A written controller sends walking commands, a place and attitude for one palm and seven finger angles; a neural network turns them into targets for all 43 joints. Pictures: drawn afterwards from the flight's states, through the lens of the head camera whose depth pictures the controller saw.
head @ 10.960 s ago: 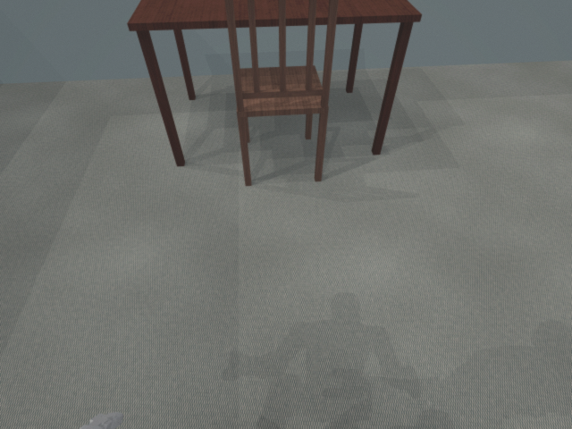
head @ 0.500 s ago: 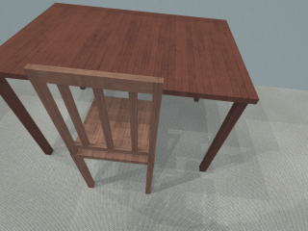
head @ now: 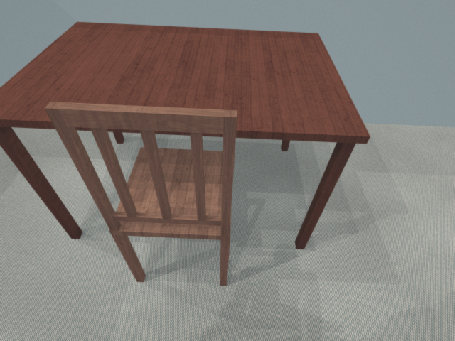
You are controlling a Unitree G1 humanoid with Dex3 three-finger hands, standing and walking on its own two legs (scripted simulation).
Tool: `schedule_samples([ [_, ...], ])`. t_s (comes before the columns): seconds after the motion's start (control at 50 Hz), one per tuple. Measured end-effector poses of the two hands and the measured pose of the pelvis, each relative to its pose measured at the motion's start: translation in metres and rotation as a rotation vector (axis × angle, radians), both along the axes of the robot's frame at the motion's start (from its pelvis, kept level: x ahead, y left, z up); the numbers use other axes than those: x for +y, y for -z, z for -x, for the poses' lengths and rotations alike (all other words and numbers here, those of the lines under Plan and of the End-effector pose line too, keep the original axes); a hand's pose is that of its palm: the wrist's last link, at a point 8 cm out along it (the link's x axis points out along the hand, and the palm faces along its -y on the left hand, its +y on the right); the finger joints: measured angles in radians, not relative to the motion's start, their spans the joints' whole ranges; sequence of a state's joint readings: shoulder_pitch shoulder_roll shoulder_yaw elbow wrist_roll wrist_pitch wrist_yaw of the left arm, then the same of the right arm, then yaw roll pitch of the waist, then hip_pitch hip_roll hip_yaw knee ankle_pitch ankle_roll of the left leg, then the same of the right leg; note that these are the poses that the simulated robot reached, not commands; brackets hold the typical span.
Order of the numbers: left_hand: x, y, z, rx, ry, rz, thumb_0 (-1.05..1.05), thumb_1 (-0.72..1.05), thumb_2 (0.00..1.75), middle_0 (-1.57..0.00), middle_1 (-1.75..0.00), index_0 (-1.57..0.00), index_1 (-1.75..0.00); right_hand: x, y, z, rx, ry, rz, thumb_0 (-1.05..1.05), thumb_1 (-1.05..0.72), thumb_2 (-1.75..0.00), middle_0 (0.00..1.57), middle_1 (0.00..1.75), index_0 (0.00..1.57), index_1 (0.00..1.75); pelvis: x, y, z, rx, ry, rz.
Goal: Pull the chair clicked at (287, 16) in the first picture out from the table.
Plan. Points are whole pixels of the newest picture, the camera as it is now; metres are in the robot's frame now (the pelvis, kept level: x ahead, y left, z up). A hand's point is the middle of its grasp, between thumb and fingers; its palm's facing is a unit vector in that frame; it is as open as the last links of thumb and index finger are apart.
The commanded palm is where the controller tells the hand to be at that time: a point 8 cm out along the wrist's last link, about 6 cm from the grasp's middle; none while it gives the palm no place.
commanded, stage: come to a stop and stand still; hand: left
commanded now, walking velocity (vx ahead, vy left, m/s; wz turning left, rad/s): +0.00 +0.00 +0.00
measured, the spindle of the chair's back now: (158, 179) +0.52 +0.21 -0.08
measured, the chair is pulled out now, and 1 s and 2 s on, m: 0.00 0.00 0.00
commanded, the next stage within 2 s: look again from close up in 0.20 s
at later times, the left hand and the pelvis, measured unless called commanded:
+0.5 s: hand out of the picture -0.04 +0.15 -0.19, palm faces +0.04 -0.98 -0.18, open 7.4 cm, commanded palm none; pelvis +0.00 -0.01 -0.01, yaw +1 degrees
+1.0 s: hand out of the picture +0.05 +0.16 -0.19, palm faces +0.00 -0.99 -0.17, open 7.4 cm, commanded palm none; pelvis +0.05 +0.00 +0.00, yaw +0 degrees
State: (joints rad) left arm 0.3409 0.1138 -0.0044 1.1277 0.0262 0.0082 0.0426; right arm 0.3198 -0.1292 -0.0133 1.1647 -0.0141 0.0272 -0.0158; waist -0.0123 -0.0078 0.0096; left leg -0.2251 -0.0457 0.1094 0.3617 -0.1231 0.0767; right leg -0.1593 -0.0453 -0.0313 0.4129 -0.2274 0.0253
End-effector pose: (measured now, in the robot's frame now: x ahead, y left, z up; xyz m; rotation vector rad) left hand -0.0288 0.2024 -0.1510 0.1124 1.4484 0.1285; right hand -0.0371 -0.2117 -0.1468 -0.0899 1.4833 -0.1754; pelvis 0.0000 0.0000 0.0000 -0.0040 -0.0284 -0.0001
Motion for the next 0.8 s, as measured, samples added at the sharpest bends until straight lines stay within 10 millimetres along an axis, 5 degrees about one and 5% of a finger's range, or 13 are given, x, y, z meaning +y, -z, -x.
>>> schedule_samples([
  [0.18,-0.001,-0.004,0.029,0.063,-0.024,-0.015,0.00,0.91,0.89,-0.20,-0.30,-0.20,-0.30,0.005,0.004,0.009,0.014,0.009,-0.020,0.01,-0.90,-0.90,0.20,0.30,0.20,0.30,-0.001,0.001,0.004,0.010,0.001,-0.003],
  [0.38,-0.010,-0.002,0.043,0.080,-0.026,-0.018,0.00,0.91,0.89,-0.20,-0.30,-0.20,-0.30,-0.005,0.007,-0.019,-0.059,-0.047,-0.024,0.01,-0.91,-0.90,0.20,0.30,0.20,0.30,-0.008,0.006,0.004,0.017,-0.010,0.016],
  [0.66,0.005,0.000,-0.044,-0.109,0.009,-0.040,0.00,0.91,0.89,-0.20,-0.30,-0.20,-0.30,-0.017,0.005,-0.063,-0.140,-0.075,0.018,0.02,-0.93,-0.90,0.20,0.30,0.20,0.30,-0.005,0.008,-0.020,0.025,-0.008,0.003],
  [0.8,0.010,0.000,-0.066,-0.114,0.028,-0.041,0.00,0.92,0.89,-0.20,-0.30,-0.20,-0.30,-0.020,-0.001,-0.075,-0.134,-0.073,0.033,0.02,-0.93,-0.90,0.20,0.30,0.20,0.30,-0.007,0.006,-0.032,0.026,-0.001,0.000],
])
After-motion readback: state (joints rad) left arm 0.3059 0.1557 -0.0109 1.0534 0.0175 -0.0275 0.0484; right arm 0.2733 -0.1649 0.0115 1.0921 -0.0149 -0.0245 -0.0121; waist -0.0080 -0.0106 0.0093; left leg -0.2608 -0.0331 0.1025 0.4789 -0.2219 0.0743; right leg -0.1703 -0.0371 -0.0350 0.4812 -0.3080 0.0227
